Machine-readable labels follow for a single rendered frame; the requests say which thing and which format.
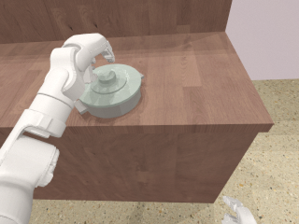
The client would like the pot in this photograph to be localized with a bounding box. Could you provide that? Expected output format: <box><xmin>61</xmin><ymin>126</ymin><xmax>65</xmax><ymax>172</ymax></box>
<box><xmin>75</xmin><ymin>72</ymin><xmax>145</xmax><ymax>119</ymax></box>

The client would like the knob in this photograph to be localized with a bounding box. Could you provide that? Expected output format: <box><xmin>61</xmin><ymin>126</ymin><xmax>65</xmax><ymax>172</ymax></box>
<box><xmin>98</xmin><ymin>70</ymin><xmax>117</xmax><ymax>84</ymax></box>

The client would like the lid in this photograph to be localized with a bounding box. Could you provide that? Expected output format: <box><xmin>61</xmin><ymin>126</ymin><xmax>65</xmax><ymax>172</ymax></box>
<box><xmin>79</xmin><ymin>63</ymin><xmax>142</xmax><ymax>108</ymax></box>

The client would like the left robot upper arm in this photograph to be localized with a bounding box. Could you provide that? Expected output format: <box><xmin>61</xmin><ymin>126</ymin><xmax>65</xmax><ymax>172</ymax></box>
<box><xmin>0</xmin><ymin>134</ymin><xmax>60</xmax><ymax>224</ymax></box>

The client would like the table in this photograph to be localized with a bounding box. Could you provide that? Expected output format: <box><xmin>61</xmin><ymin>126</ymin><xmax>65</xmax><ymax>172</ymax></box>
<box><xmin>0</xmin><ymin>0</ymin><xmax>274</xmax><ymax>203</ymax></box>

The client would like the robot left hand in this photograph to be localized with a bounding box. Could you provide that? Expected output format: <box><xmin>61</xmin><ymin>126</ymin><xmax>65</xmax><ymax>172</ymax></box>
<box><xmin>64</xmin><ymin>33</ymin><xmax>115</xmax><ymax>84</ymax></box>

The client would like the left robot forearm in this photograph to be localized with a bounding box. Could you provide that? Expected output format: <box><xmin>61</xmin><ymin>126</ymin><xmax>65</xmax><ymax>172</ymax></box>
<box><xmin>0</xmin><ymin>41</ymin><xmax>92</xmax><ymax>166</ymax></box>

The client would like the robot right hand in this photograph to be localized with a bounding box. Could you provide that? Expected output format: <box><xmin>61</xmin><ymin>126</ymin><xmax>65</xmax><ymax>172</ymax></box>
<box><xmin>221</xmin><ymin>195</ymin><xmax>257</xmax><ymax>224</ymax></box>

